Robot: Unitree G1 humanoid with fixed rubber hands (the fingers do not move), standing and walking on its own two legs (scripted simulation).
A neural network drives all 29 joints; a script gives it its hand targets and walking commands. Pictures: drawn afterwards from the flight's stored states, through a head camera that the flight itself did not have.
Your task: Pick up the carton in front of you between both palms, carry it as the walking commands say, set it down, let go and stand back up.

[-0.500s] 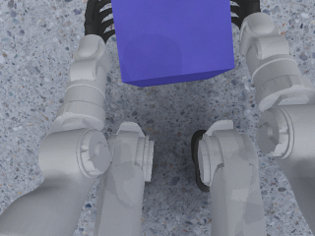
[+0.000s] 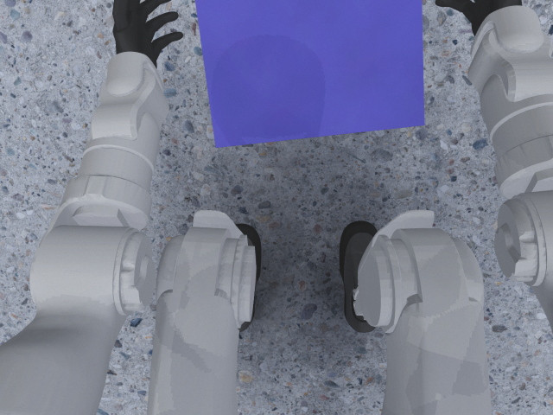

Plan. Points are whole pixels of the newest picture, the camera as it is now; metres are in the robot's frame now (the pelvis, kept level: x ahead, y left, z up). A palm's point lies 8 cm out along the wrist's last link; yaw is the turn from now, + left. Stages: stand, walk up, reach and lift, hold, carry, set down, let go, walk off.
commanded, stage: set down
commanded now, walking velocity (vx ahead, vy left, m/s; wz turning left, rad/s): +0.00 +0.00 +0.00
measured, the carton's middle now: (305, 59) +0.51 -0.02 -0.24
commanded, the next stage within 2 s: let go in 0.98 s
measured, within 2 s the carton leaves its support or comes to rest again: neither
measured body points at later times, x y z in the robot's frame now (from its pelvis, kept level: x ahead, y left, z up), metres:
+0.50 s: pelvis +0.01 +0.00 +0.12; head +0.33 -0.02 +0.43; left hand +0.53 +0.18 +0.00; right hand +0.55 -0.22 +0.00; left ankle +0.11 +0.12 -0.33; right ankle +0.11 -0.11 -0.33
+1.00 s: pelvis +0.04 +0.00 +0.26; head +0.33 -0.02 +0.60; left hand +0.52 +0.18 +0.15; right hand +0.55 -0.23 +0.15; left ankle +0.11 +0.12 -0.33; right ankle +0.11 -0.11 -0.33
